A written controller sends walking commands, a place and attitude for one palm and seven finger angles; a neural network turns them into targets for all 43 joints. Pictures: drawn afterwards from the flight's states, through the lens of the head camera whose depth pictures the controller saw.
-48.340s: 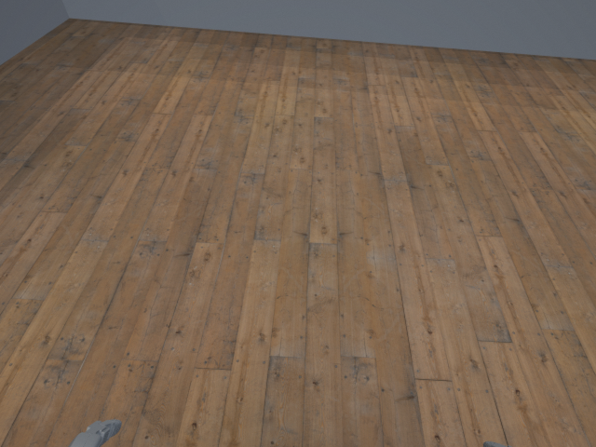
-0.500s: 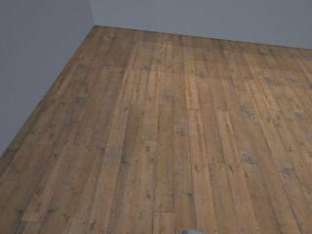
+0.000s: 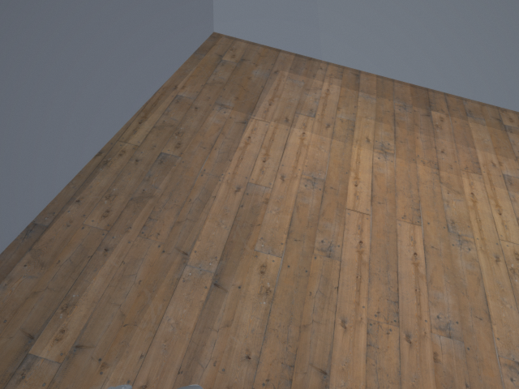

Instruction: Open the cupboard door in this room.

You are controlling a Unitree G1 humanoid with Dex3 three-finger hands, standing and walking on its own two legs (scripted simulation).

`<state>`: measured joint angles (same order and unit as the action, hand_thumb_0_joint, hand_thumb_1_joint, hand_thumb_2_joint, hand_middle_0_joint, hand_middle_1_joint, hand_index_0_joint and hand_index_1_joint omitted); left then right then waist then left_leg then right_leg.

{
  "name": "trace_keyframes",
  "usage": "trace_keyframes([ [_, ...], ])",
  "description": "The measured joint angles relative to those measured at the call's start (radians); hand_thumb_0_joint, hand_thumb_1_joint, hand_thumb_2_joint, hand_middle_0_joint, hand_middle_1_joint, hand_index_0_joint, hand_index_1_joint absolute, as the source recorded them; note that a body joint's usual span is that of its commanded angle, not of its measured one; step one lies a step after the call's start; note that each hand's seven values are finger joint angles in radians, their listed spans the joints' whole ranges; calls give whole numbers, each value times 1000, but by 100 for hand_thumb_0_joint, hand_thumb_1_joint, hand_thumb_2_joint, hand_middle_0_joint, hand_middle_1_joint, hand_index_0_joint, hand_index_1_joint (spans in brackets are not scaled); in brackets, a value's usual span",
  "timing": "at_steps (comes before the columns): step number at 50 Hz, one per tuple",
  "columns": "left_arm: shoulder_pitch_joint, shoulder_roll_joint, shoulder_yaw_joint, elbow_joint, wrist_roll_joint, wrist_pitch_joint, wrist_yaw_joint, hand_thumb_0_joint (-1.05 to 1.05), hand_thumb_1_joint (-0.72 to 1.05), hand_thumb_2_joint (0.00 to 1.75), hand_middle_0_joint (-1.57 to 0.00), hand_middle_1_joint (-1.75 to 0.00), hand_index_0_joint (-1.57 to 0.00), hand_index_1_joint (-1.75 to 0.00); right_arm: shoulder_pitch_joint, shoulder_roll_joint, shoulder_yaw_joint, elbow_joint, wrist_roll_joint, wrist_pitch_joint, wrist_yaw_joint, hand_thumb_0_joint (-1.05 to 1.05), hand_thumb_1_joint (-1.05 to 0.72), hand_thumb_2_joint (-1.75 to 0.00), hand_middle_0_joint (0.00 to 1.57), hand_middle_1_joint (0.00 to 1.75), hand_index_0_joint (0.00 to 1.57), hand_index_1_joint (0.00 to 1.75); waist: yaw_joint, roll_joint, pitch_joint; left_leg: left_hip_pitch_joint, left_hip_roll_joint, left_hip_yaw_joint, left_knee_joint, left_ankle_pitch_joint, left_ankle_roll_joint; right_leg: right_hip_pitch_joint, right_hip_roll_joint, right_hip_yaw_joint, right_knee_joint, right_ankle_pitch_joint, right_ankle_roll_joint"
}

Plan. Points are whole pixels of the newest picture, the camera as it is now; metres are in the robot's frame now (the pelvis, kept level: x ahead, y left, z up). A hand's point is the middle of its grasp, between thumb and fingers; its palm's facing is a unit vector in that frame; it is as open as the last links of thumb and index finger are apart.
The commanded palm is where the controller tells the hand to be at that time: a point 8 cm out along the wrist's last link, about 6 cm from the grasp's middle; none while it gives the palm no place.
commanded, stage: turn to face it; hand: left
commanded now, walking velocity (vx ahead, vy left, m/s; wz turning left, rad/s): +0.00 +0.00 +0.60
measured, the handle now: out of the picture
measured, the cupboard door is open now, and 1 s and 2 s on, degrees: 48 48 48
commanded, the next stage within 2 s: none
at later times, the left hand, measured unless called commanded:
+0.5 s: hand out of the picture +0.04 +0.14 -0.14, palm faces +0.30 -0.92 -0.25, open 7.4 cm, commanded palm none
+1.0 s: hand out of the picture +0.06 +0.16 -0.14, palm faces +0.56 -0.77 -0.30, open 7.4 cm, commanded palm none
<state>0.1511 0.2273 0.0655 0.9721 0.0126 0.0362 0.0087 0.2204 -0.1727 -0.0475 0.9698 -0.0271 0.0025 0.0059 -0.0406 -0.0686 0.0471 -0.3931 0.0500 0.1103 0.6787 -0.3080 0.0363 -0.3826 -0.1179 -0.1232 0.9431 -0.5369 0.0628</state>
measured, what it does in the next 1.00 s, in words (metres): steps to the right, turning left: right foot, then left foot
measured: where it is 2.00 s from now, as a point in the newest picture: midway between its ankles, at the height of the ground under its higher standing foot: outside the picture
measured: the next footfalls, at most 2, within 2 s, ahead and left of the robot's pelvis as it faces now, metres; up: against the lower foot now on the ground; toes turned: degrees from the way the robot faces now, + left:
right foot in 0.26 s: +0.09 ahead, -0.17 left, +0.00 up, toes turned +6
left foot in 0.62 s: +0.05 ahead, +0.07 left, +0.00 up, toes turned +29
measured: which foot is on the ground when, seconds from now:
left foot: down 0.00-0.26, up 0.28-0.60, down 0.62-0.98, up 1.00-1.00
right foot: up 0.00-0.24, down 0.26-0.60, up 0.62-0.96, down 0.98-1.00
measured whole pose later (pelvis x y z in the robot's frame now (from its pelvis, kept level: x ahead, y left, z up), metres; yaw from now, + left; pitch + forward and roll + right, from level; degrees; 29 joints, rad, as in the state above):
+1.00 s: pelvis +0.08 -0.08 +0.01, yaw +36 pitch +2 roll +0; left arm 0.13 0.25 0.06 0.85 0.02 0.01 0.01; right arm 0.18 -0.23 -0.07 0.92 -0.01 0.06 0.01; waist -0.02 0.02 0.08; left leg -0.37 -0.02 -0.12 0.66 -0.36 -0.04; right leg -0.31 -0.04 -0.03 0.57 -0.28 0.02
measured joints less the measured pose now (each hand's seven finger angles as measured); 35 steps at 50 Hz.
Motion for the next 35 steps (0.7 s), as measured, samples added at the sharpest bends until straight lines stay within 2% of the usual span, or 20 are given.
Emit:
trace_keyframes([
  [3, -11, 18, 10, 3, 4, 14, 2, 0, 91, 90, -20, -30, -20, -30, -6, 1, 4, -19, -1, -7, -12, 0, -91, -90, 20, 30, 20, 29, 7, 6, -3, 21, -10, -32, -55, 13, -19, -73, 31, 60, 149, 43, 14],
  [5, -21, 21, 10, -9, 1, 13, 0, 0, 91, 90, -20, -30, -20, -30, -12, -6, 5, -25, 0, -5, -15, 0, -91, -90, 20, 30, 20, 29, 17, 21, 5, 42, -15, -56, -102, 39, -24, -90, 42, 77, 141, 73, 22],
  [10, -29, 18, 2, -49, -5, 3, -4, 0, 91, 90, -20, -30, -20, -30, -29, -35, -5, -32, -1, 16, -9, 0, -90, -90, 20, 30, 20, 29, 23, 72, 21, 65, -15, -124, -149, 64, -47, -28, 68, 92, -121, 100, 20],
  [12, -21, 17, -2, -64, -5, -8, -6, 0, 91, 90, -20, -30, -20, -30, -32, -48, -14, -35, 3, 28, -5, 0, -90, -90, 20, 30, 20, 30, 24, 85, 21, 58, -20, -153, -127, 53, -65, 34, 77, 85, -286, 187, 15],
  [13, -10, 22, -4, -75, -2, -18, -6, 0, 91, 90, -20, -30, -20, -30, -29, -52, -18, -40, 9, 34, -2, 0, -90, -90, 20, 30, 20, 30, 27, 77, 12, 42, -34, -158, -98, 38, -69, 68, 66, 88, -377, 235, 0],
  [14, -6, 16, -4, -76, 4, -27, -3, 0, 91, 90, -20, -30, -20, -30, -38, -62, -26, -38, 12, 42, 0, 0, -90, -90, 20, 30, 20, 30, 32, 85, 15, 16, -37, -165, -26, -45, -75, 66, 65, 80, -371, 243, -20],
  [16, 2, 0, -14, -76, 9, -30, 2, 0, 91, 90, -20, -30, -20, -30, -54, -83, -39, -37, 13, 59, 5, 1, -90, -90, 20, 30, 20, 29, 30, 101, 28, -52, -49, -157, 194, -166, -76, 76, 54, 49, -347, 224, -50],
  [19, 31, -14, -23, -75, 8, -26, 7, 0, 91, 90, -20, -30, -20, -30, -78, -97, -46, -37, 11, 72, 15, 1, -91, -90, 20, 30, 20, 29, 30, 91, 36, -117, -43, -108, 420, -162, -93, 115, 31, 14, -390, 228, -60],
  [21, 47, -18, -26, -71, 9, -26, 8, 0, 91, 90, -20, -30, -20, -30, -92, -94, -44, -44, 13, 74, 20, 1, -91, -90, 20, 30, 20, 29, 27, 72, 43, -116, -33, -77, 421, -148, -105, 138, 16, -8, -424, 240, -61],
  [24, 65, -21, -30, -67, 11, -30, 5, 0, 90, 90, -20, -30, -20, -30, -111, -87, -35, -54, 16, 70, 25, 1, -91, -90, 20, 30, 20, 29, 33, 44, 56, -70, -21, -40, 277, -139, -113, 160, -5, -44, -444, 240, -58],
  [27, 78, -20, -31, -64, 13, -33, 0, 0, 90, 90, -20, -30, -20, -30, -133, -81, -24, -62, 18, 65, 28, 1, -91, -90, 19, 30, 20, 29, 47, 28, 71, -9, -22, -14, 110, -128, -105, 165, -22, -82, -418, 216, -50],
  [29, 89, -14, -28, -60, 10, -32, -3, 0, 90, 90, -20, -30, -20, -30, -144, -76, -17, -70, 18, 58, 29, 1, -91, -90, 19, 30, 20, 29, 53, 19, 76, 41, -28, 2, -8, -68, -95, 159, -35, -109, -374, 186, -40],
  [30, 98, -9, -25, -59, 7, -29, -5, 0, 90, 90, -20, -30, -20, -30, -146, -76, -13, -78, 17, 51, 31, 1, -91, -90, 19, 30, 20, 29, 54, 18, 72, 73, -30, 8, -79, 9, -84, 147, -42, -120, -332, 162, -33],
  [31, 102, -4, -22, -57, 2, -23, -8, 0, 90, 90, -20, -30, -20, -30, -145, -76, -12, -86, 13, 40, 30, 1, -91, -90, 20, 30, 20, 29, 51, 18, 67, 76, -31, -3, -98, 80, -51, 117, -48, -115, -259, 135, -19],
  [33, 83, 17, -15, -48, 0, 5, -5, 0, 90, 90, -20, -30, -20, -30, -148, -62, -7, -91, 11, 27, 24, 1, -91, -90, 20, 30, 20, 29, 55, 0, 77, 56, -45, -21, -43, 28, -9, 34, -35, -24, -54, 13, 4],
  [35, 63, 32, -6, -44, 3, 24, -1, 0, 90, 90, -20, -30, -20, -30, -134, -49, 0, -93, 8, 23, 17, 0, -91, -90, 20, 30, 20, 29, 56, -1, 74, 59, -45, -46, -48, -7, -2, -34, -7, 34, 89, -2, 14],
])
